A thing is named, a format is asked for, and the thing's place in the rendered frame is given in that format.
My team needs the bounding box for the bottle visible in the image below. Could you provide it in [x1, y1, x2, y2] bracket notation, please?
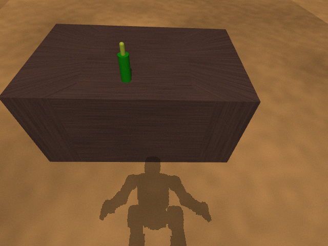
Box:
[117, 42, 132, 83]

